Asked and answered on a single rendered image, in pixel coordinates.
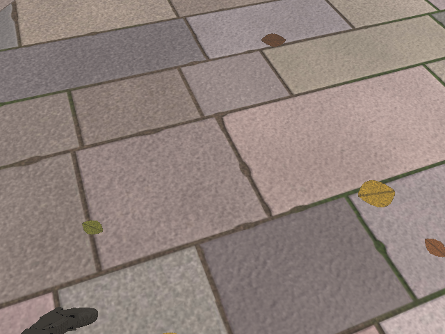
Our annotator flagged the left robot hand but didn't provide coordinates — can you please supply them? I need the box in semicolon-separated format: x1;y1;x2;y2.
21;307;98;334

